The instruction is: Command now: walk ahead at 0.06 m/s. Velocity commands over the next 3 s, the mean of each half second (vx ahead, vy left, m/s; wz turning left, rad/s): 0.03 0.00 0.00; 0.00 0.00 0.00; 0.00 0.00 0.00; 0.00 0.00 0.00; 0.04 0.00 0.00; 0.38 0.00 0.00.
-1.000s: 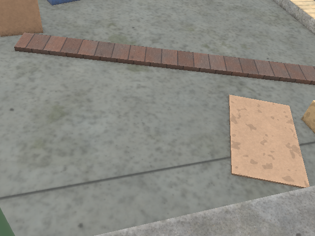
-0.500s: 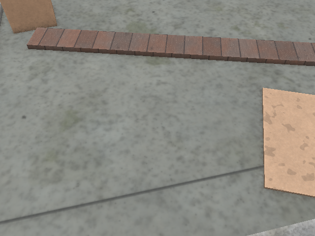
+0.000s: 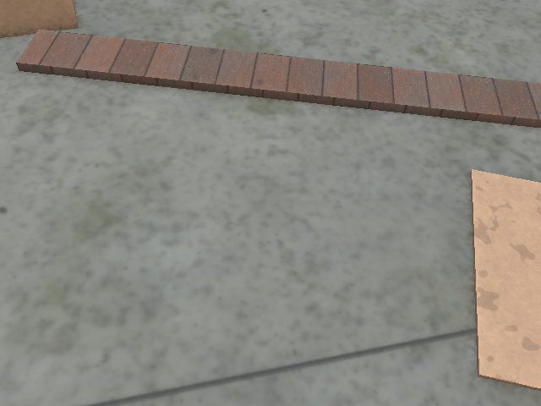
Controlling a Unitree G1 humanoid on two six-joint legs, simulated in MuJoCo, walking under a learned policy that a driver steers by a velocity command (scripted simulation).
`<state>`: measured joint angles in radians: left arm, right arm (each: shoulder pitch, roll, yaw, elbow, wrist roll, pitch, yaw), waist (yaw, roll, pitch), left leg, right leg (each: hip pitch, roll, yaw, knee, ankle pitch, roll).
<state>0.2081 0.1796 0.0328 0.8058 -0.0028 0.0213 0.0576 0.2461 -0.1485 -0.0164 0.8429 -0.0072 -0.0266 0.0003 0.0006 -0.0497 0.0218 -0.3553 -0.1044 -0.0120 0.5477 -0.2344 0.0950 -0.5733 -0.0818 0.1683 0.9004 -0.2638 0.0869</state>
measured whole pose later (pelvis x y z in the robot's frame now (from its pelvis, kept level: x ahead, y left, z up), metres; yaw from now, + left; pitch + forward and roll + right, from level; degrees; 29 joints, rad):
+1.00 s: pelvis +0.04 -0.05 +0.01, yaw +1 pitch -1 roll +0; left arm 0.26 0.18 0.04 1.00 -0.01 0.01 0.03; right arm 0.27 -0.18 -0.02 1.04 0.00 0.05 -0.03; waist 0.00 0.00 0.03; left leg -0.14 -0.03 -0.06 0.41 -0.25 0.01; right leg -0.17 -0.01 0.04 0.41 -0.21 0.02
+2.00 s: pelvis +0.04 -0.05 +0.01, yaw +1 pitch -1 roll +0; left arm 0.32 0.16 0.03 1.03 -0.01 0.01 0.03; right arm 0.34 -0.16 -0.01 1.07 0.00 0.04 -0.04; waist 0.00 0.01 0.03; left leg -0.16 -0.03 -0.06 0.42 -0.25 0.01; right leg -0.19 -0.01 0.04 0.42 -0.22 0.02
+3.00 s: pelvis +0.26 -0.07 -0.02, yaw +0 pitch +3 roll -1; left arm 0.60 0.19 0.02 1.05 -0.02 -0.09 0.06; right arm 0.03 -0.24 -0.06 0.79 0.01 -0.11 0.07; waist 0.10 0.05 0.01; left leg -0.68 0.06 -0.05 0.53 0.41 0.06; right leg 0.08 0.04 0.01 0.43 -0.55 -0.03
